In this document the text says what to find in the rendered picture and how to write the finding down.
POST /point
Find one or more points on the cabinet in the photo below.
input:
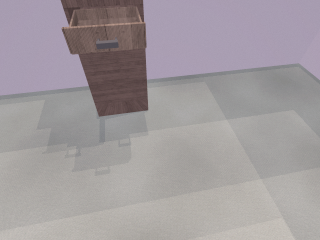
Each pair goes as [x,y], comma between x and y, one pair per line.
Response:
[117,79]

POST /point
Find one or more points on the handle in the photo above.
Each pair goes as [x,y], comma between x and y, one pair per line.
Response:
[107,44]

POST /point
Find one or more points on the drawer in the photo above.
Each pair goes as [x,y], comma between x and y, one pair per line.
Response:
[89,25]

